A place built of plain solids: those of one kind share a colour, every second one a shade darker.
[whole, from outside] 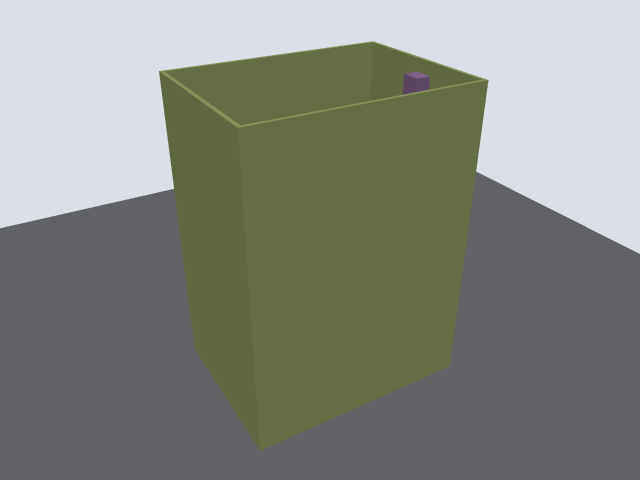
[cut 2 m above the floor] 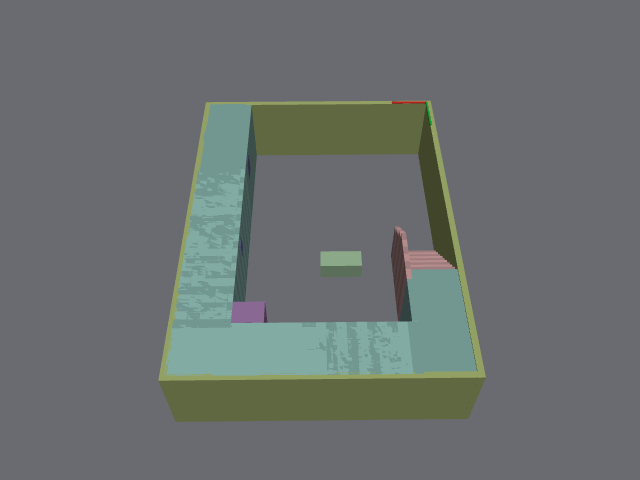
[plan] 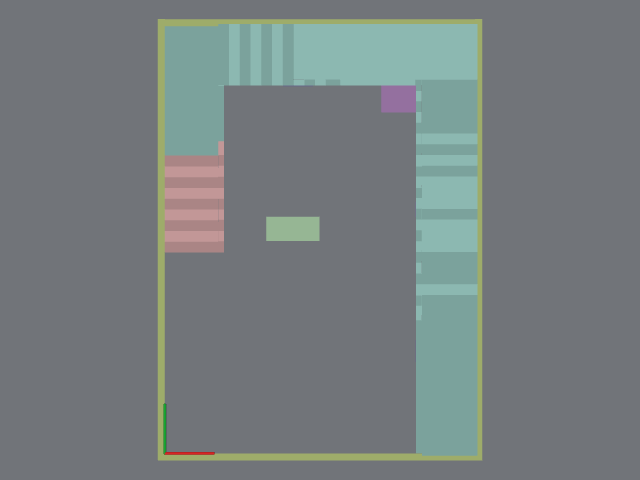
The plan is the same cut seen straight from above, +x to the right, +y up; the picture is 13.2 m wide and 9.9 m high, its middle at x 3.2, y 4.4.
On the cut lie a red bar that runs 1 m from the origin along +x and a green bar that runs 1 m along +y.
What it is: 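A tower's shaft 6.4 x 8.8 m inside, 12.5 m high; a stair 1.10 m broad built against three walls round a hollow well, risers 0.197 m, goings 0.222 m; 10 risers, a landing 2.7 m long and a quarter turn, 11 risers, a landing 3.1 m long and a quarter turn, 22 risers to a gallery at 8.48 m; closed guards 1.02 m over every tread and level; windows over 10.48 m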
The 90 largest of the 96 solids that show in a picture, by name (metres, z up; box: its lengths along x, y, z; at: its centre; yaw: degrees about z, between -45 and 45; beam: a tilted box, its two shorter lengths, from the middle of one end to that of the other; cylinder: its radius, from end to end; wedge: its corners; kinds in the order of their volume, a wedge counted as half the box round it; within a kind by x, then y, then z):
{
 "piece_1": {"box": [1.26, 2.72, 2.02], "at": [0.58, 7.5, 0.96]},
 "piece_2": {"box": [0.12, 1.15, 3.04], "at": [1.16, 7.01, 1.47]},
 "piece_3": {"box": [0.22, 0.12, 3.24], "at": [1.21, 7.65, 1.57]},
 "piece_4": {"box": [0.63, 1.15, 2.22], "at": [1.42, 8.28, 1.06]},
 "piece_5": {"box": [0.22, 0.12, 3.44], "at": [1.43, 7.65, 1.67]},
 "piece_6": {"box": [0.63, 1.15, 2.42], "at": [1.64, 8.28, 1.16]},
 "piece_7": {"box": [0.22, 0.12, 3.63], "at": [1.66, 7.65, 1.77]},
 "piece_8": {"box": [0.63, 1.15, 2.61], "at": [1.86, 8.28, 1.26]},
 "piece_9": {"box": [0.22, 0.12, 3.83], "at": [1.88, 7.65, 1.87]},
 "piece_10": {"box": [0.63, 1.15, 2.81], "at": [2.08, 8.28, 1.36]},
 "piece_11": {"box": [0.22, 0.12, 4.03], "at": [2.1, 7.65, 1.96]},
 "piece_12": {"box": [0.63, 1.15, 3.01], "at": [2.3, 8.28, 1.45]},
 "piece_13": {"box": [0.22, 0.12, 4.23], "at": [2.32, 7.65, 2.06]},
 "piece_14": {"box": [0.63, 1.15, 3.21], "at": [2.53, 8.28, 1.55]},
 "piece_15": {"box": [0.22, 0.12, 4.42], "at": [2.54, 7.65, 2.16]},
 "piece_16": {"box": [0.63, 1.15, 3.4], "at": [2.75, 8.28, 1.65]},
 "piece_17": {"box": [0.22, 0.12, 4.62], "at": [2.77, 7.65, 2.26]},
 "piece_18": {"box": [0.63, 1.15, 3.6], "at": [2.97, 8.28, 1.75]},
 "piece_19": {"box": [0.22, 0.12, 4.82], "at": [2.99, 7.65, 2.36]},
 "piece_20": {"box": [0.63, 1.15, 3.8], "at": [3.19, 8.28, 1.85]},
 "piece_21": {"box": [0.22, 0.12, 5.02], "at": [3.21, 7.65, 2.46]},
 "piece_22": {"box": [0.63, 1.15, 4.0], "at": [3.41, 8.28, 1.95]},
 "piece_23": {"box": [0.3, 0.12, 5.21], "at": [3.47, 7.65, 2.56]},
 "piece_24": {"box": [1.56, 0.12, 5.21], "at": [4.4, 7.65, 2.56]},
 "piece_25": {"box": [3.13, 1.26, 4.19], "at": [4.88, 8.23, 2.05]},
 "piece_26": {"box": [0.12, 2.75, 9.55], "at": [5.24, 1.37, 4.73]},
 "piece_27": {"box": [0.12, 0.3, 9.55], "at": [5.24, 2.9, 4.73]},
 "piece_28": {"box": [0.12, 0.22, 9.36], "at": [5.24, 3.16, 4.63]},
 "piece_29": {"box": [0.12, 0.22, 9.16], "at": [5.24, 3.38, 4.53]},
 "piece_30": {"box": [0.12, 0.22, 8.96], "at": [5.24, 3.6, 4.43]},
 "piece_31": {"box": [0.12, 0.22, 8.76], "at": [5.24, 3.82, 4.33]},
 "piece_32": {"box": [0.12, 0.22, 8.57], "at": [5.24, 4.04, 4.23]},
 "piece_33": {"box": [0.12, 0.22, 8.37], "at": [5.24, 4.27, 4.14]},
 "piece_34": {"box": [0.12, 0.22, 8.17], "at": [5.24, 4.49, 4.04]},
 "piece_35": {"box": [0.12, 0.22, 7.98], "at": [5.24, 4.71, 3.94]},
 "piece_36": {"box": [0.12, 0.22, 7.78], "at": [5.24, 4.93, 3.84]},
 "piece_37": {"box": [0.12, 0.22, 7.58], "at": [5.24, 5.16, 3.74]},
 "piece_38": {"box": [0.12, 0.22, 7.38], "at": [5.24, 5.38, 3.64]},
 "piece_39": {"box": [0.12, 0.22, 7.19], "at": [5.24, 5.6, 3.54]},
 "piece_40": {"box": [0.12, 0.22, 6.99], "at": [5.24, 5.82, 3.44]},
 "piece_41": {"box": [0.12, 0.22, 6.79], "at": [5.24, 6.04, 3.35]},
 "piece_42": {"box": [0.12, 0.22, 6.59], "at": [5.24, 6.26, 3.25]},
 "piece_43": {"box": [0.12, 0.22, 6.4], "at": [5.24, 6.49, 3.15]},
 "piece_44": {"box": [0.12, 0.22, 6.2], "at": [5.24, 6.71, 3.05]},
 "piece_45": {"box": [0.12, 0.22, 6.0], "at": [5.24, 6.93, 2.95]},
 "piece_46": {"box": [0.12, 0.22, 5.81], "at": [5.24, 7.15, 2.85]},
 "piece_47": {"box": [0.12, 0.22, 5.61], "at": [5.24, 7.38, 2.75]},
 "piece_48": {"box": [0.12, 0.22, 5.41], "at": [5.24, 7.6, 2.66]},
 "piece_49": {"box": [1.15, 3.1, 8.53], "at": [5.88, 1.5, 4.22]},
 "piece_50": {"box": [1.15, 0.63, 8.34], "at": [5.88, 2.95, 4.12]},
 "piece_51": {"box": [1.15, 0.63, 8.14], "at": [5.88, 3.17, 4.02]},
 "piece_52": {"box": [1.15, 0.63, 7.94], "at": [5.88, 3.4, 3.92]},
 "piece_53": {"box": [1.15, 0.63, 7.74], "at": [5.88, 3.62, 3.82]},
 "piece_54": {"box": [1.15, 0.63, 7.55], "at": [5.88, 3.84, 3.72]},
 "piece_55": {"box": [1.15, 0.63, 7.35], "at": [5.88, 4.06, 3.63]},
 "piece_56": {"box": [1.15, 0.63, 7.15], "at": [5.88, 4.28, 3.53]},
 "piece_57": {"box": [1.15, 0.63, 6.96], "at": [5.88, 4.51, 3.43]},
 "piece_58": {"box": [1.15, 0.63, 6.76], "at": [5.88, 4.73, 3.33]},
 "piece_59": {"box": [1.15, 0.63, 6.56], "at": [5.88, 4.95, 3.23]},
 "piece_60": {"box": [1.15, 0.63, 6.36], "at": [5.88, 5.17, 3.13]},
 "piece_61": {"box": [1.15, 0.63, 6.17], "at": [5.88, 5.39, 3.03]},
 "piece_62": {"box": [1.15, 0.63, 5.97], "at": [5.88, 5.62, 2.93]},
 "piece_63": {"box": [1.15, 0.63, 5.77], "at": [5.88, 5.84, 2.84]},
 "piece_64": {"box": [1.15, 0.63, 5.57], "at": [5.88, 6.06, 2.74]},
 "piece_65": {"box": [1.15, 0.63, 5.38], "at": [5.88, 6.28, 2.64]},
 "piece_66": {"box": [1.15, 0.63, 5.18], "at": [5.88, 6.5, 2.54]},
 "piece_67": {"box": [1.15, 0.63, 4.98], "at": [5.88, 6.73, 2.44]},
 "piece_68": {"box": [1.15, 0.63, 4.79], "at": [5.88, 6.95, 2.34]},
 "piece_69": {"box": [1.15, 0.63, 4.59], "at": [5.88, 7.17, 2.24]},
 "piece_70": {"box": [1.15, 0.63, 4.39], "at": [5.88, 7.39, 2.15]},
 "wall_1": {"box": [0.15, 9.11, 12.53], "at": [-0.07, 4.4, 6.21]},
 "wall_2": {"box": [6.7, 0.15, 12.53], "at": [3.2, -0.07, 6.21]},
 "wall_3": {"box": [6.7, 0.15, 12.53], "at": [3.2, 8.88, 6.21]},
 "wall_4": {"box": [0.15, 9.11, 12.53], "at": [6.47, 4.4, 6.21]},
 "twa_1": {"box": [1.15, 0.63, 0.25], "at": [0.53, 4.46, 0.07]},
 "twa_2": {"box": [1.15, 0.63, 0.44], "at": [0.53, 4.68, 0.17]},
 "twa_3": {"box": [1.15, 0.63, 0.64], "at": [0.53, 4.9, 0.27]},
 "twa_4": {"box": [1.15, 0.63, 0.84], "at": [0.53, 5.12, 0.37]},
 "twa_5": {"box": [1.15, 0.63, 1.04], "at": [0.53, 5.34, 0.47]},
 "twa_6": {"box": [1.15, 0.63, 1.23], "at": [0.53, 5.57, 0.57]},
 "twa_7": {"box": [1.15, 0.63, 1.43], "at": [0.53, 5.79, 0.67]},
 "twa_8": {"box": [1.15, 0.63, 1.63], "at": [0.53, 6.01, 0.76]},
 "twa_9": {"box": [1.15, 0.63, 1.83], "at": [0.53, 6.23, 0.86]},
 "twa_10": {"box": [0.12, 0.22, 2.25], "at": [1.16, 5.36, 1.08]},
 "twa_11": {"box": [0.12, 0.22, 2.45], "at": [1.16, 5.58, 1.18]},
 "twa_12": {"box": [0.12, 0.22, 2.65], "at": [1.16, 5.8, 1.27]},
 "twa_13": {"box": [0.12, 0.22, 2.85], "at": [1.16, 6.03, 1.37]},
 "twa_14": {"box": [0.12, 0.3, 3.04], "at": [1.16, 6.29, 1.47]},
 "weights_1": {"box": [0.72, 0.56, 12.52], "at": [4.82, 7.31, 6.21]},
 "chest_1": {"box": [1.1, 0.5, 0.54], "at": [2.64, 4.63, 0.22]}
}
